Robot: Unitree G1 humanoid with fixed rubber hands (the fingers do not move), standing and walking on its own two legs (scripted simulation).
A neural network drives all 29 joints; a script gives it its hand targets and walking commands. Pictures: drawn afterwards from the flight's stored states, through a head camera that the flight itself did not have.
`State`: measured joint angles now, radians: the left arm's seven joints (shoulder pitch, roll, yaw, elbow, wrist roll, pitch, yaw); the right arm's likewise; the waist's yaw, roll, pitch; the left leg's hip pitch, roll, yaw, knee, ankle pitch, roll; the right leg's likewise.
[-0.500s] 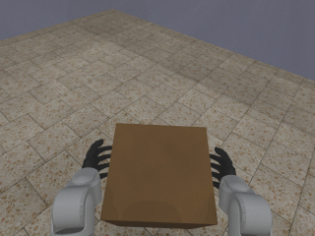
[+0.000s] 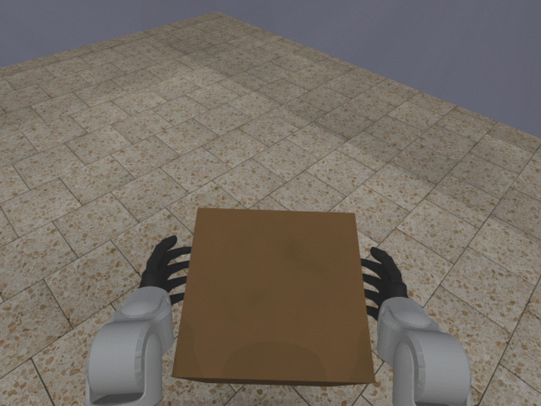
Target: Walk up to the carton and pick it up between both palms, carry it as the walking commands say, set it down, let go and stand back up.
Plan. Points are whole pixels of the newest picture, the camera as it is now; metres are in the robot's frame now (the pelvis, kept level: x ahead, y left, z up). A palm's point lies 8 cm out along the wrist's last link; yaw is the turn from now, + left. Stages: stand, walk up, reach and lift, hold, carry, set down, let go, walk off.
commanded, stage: carry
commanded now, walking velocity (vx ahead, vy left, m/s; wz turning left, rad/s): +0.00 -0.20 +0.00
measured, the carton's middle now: (271, 308) +0.28 +0.00 +0.01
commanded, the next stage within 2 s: none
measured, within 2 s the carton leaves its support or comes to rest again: neither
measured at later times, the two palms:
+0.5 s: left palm (247, 312) +0.23 +0.03 +0.10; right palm (488, 350) +0.20 -0.26 +0.08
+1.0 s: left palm (294, 328) +0.21 -0.02 +0.09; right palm out of the picture +0.20 -0.32 +0.09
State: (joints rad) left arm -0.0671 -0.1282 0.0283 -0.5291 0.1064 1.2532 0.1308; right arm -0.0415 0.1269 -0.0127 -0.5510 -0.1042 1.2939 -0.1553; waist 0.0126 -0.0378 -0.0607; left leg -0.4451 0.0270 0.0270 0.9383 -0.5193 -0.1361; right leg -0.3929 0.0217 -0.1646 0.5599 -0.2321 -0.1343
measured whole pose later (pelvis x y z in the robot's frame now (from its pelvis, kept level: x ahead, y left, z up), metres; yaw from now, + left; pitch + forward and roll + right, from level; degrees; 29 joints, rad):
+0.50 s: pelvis -0.03 -0.09 +0.00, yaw -5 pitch +3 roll +1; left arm -0.06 -0.13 0.03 -0.53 0.11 1.27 0.14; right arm -0.03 0.13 -0.01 -0.54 -0.10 1.30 -0.16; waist 0.01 0.03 -0.04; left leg -0.43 0.17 0.06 0.80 -0.49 -0.11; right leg -0.37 0.00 0.00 0.60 -0.27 -0.01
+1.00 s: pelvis -0.04 -0.17 +0.00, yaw -2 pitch +5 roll -2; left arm -0.06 -0.13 0.03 -0.56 0.11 1.25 0.14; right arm -0.05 0.13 -0.01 -0.55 -0.10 1.27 -0.15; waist 0.01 0.02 -0.04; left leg -0.36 0.14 0.06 0.59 -0.30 -0.05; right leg -0.48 0.00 -0.03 0.88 -0.42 0.00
